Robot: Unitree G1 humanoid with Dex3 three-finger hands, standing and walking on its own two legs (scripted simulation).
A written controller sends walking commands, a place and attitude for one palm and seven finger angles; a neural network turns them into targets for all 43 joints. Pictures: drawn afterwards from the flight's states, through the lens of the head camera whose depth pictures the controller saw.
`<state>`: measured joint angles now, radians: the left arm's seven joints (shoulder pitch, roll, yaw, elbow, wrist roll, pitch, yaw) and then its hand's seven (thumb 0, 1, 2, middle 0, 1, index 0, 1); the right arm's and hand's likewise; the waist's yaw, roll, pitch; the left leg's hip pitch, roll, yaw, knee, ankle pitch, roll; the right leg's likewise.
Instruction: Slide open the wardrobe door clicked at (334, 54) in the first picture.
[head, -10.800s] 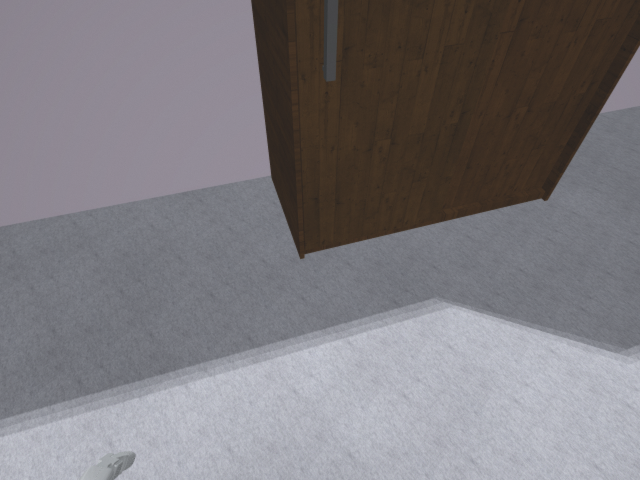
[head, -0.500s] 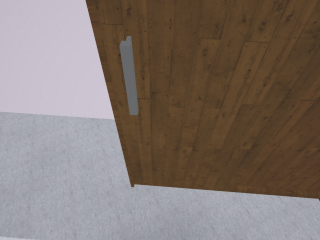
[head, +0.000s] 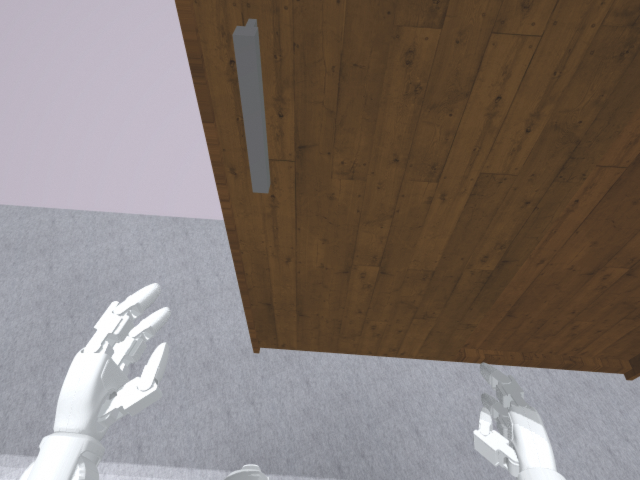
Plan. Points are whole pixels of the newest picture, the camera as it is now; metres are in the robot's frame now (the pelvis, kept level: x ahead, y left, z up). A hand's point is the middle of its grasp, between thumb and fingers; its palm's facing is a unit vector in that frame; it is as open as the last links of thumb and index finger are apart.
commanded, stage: raise the hand with hooked fingers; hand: left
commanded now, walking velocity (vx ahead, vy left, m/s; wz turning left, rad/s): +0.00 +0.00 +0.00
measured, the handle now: (257, 115) +0.56 +0.12 +0.16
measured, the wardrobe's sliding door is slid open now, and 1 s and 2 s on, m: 0.00 0.00 0.00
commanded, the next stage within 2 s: move the hooked fingers beside the handle in 1.78 s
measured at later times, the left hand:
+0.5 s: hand (94, 369) +0.22 +0.25 +0.08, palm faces +0.01 -1.00 -0.04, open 10.9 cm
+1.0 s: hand (36, 307) +0.24 +0.28 +0.15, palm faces +0.05 -1.00 -0.06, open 13.6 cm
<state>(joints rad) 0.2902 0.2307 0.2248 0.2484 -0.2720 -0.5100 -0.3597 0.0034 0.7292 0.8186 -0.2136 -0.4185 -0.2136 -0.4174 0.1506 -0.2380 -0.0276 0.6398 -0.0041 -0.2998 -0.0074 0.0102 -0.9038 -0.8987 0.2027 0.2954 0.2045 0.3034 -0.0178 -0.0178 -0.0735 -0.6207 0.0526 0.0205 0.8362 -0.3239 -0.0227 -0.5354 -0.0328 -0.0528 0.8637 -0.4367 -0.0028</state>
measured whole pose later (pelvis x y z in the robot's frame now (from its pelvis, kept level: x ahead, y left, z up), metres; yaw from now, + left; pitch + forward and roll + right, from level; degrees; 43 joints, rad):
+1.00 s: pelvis +0.00 +0.02 +0.02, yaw +2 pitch -2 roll -2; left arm 0.06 0.40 0.38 0.11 -0.34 -0.04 -0.44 -0.01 -0.42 0.33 -0.30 -1.15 -0.30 -1.15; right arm 0.22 -0.26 0.09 0.62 0.04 -0.33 -0.11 0.01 -0.90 -0.90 0.20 0.30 0.21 0.30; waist 0.05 0.05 -0.02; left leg -0.39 0.04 -0.01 0.70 -0.28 0.00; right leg -0.25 -0.03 -0.08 0.64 -0.35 0.02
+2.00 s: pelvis +0.01 +0.00 +0.03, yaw +1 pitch -4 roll -1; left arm -0.13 0.42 0.43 0.26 -0.34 0.04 -0.49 -0.01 -0.50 0.30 -0.30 -1.20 -0.30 -1.20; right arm 0.24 -0.27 0.08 0.63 0.05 -0.27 -0.13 0.01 -0.90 -0.90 0.20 0.30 0.21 0.30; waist 0.06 0.06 0.00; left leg -0.27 0.05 0.00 0.55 -0.22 -0.02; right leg -0.16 -0.02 -0.08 0.53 -0.31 0.00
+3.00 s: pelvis +0.02 +0.00 +0.03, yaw +0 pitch +2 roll -1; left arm -0.59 0.39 0.31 0.73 -0.21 -0.06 -0.33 -0.01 -0.50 0.30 -0.30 -1.20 -0.30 -1.20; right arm 0.32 -0.28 0.05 0.68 0.04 -0.18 -0.10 0.01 -0.90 -0.90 0.20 0.30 0.21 0.30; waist -0.03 0.04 -0.03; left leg -0.39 0.05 0.02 0.60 -0.24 -0.02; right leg -0.30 -0.02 -0.05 0.60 -0.33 0.00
